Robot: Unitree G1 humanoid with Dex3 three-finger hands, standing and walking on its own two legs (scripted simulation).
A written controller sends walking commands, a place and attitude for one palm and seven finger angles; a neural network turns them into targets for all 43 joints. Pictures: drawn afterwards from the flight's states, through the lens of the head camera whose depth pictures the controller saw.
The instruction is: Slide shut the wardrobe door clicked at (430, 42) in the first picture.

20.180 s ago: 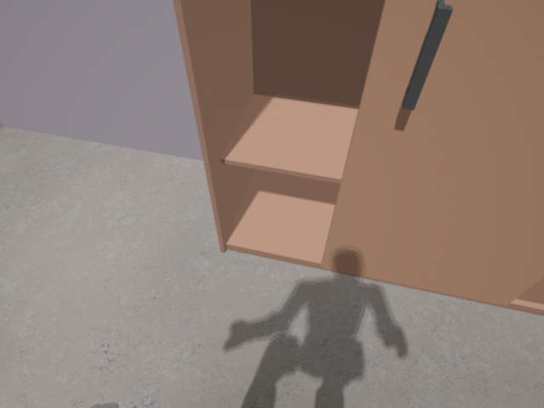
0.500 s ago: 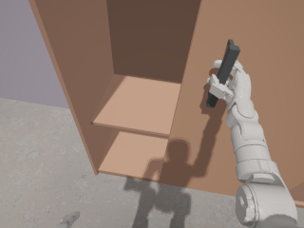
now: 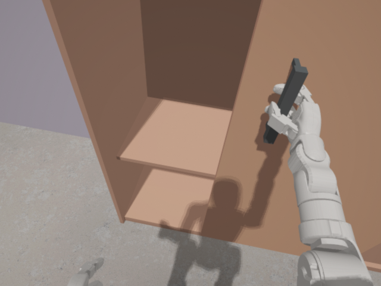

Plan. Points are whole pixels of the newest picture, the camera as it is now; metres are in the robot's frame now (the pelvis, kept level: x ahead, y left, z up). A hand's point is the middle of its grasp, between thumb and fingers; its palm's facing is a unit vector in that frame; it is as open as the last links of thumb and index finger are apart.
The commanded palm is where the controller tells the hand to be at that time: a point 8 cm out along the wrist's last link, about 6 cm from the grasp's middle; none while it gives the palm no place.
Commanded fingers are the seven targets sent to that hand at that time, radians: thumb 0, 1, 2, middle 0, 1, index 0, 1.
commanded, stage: tug the door sideways, standing still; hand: right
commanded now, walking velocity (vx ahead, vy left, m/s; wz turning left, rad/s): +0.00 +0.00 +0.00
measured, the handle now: (281, 103) +0.48 -0.13 +0.17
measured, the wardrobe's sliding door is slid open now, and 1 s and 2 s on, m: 0.42 0.39 0.34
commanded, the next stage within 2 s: step sideways, sliding the door along in 0.96 s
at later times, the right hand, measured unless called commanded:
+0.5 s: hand (271, 116) +0.43 -0.10 +0.18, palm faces +0.13 +0.99 -0.02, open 5.9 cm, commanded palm +0.40 -0.10 +0.18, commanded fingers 0.00 -0.90 -0.90 0.45 1.40 0.45 1.40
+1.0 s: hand (259, 115) +0.43 -0.07 +0.18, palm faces +0.10 +0.99 -0.05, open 6.0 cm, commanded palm +0.41 -0.07 +0.18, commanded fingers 0.00 -0.90 -0.90 0.45 1.40 0.45 1.40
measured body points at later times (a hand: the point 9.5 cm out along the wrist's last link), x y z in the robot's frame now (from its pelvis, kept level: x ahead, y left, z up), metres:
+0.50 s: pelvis +0.00 -0.01 +0.00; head +0.01 +0.01 +0.45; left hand +0.14 +0.22 -0.12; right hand +0.41 -0.15 +0.18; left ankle -0.04 +0.09 -0.74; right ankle -0.02 -0.12 -0.74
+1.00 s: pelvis -0.02 -0.01 -0.01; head +0.00 +0.00 +0.44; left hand +0.08 +0.22 -0.14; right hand +0.41 -0.13 +0.18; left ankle -0.04 +0.09 -0.74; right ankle -0.02 -0.12 -0.74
